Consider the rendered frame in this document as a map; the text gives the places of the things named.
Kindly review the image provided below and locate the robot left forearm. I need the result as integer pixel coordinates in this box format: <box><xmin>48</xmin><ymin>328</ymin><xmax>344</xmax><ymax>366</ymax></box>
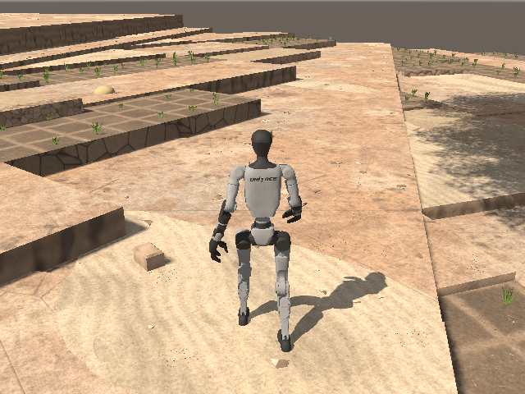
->
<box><xmin>212</xmin><ymin>200</ymin><xmax>231</xmax><ymax>241</ymax></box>

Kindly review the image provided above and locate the left robot shin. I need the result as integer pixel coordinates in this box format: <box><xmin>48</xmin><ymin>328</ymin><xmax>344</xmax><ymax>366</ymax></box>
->
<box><xmin>238</xmin><ymin>266</ymin><xmax>249</xmax><ymax>315</ymax></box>

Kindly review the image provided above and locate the right robot upper arm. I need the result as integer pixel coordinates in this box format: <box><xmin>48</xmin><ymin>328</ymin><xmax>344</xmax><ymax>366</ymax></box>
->
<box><xmin>279</xmin><ymin>164</ymin><xmax>301</xmax><ymax>208</ymax></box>

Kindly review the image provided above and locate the robot right forearm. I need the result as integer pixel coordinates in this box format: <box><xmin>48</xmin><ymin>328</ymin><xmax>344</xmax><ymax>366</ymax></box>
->
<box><xmin>291</xmin><ymin>196</ymin><xmax>302</xmax><ymax>216</ymax></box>

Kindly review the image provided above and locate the left robot upper arm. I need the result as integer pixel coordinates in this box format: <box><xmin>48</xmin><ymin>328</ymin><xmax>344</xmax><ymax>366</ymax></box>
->
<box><xmin>224</xmin><ymin>165</ymin><xmax>245</xmax><ymax>213</ymax></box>

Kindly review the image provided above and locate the humanoid robot torso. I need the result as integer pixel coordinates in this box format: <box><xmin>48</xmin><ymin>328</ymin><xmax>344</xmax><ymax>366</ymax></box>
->
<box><xmin>244</xmin><ymin>161</ymin><xmax>281</xmax><ymax>246</ymax></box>

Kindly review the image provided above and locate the right robot hand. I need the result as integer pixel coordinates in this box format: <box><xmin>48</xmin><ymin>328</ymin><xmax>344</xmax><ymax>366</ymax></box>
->
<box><xmin>282</xmin><ymin>209</ymin><xmax>301</xmax><ymax>223</ymax></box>

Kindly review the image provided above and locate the left robot hand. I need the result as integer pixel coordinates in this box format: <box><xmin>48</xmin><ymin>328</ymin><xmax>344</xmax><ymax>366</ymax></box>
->
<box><xmin>209</xmin><ymin>238</ymin><xmax>228</xmax><ymax>263</ymax></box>

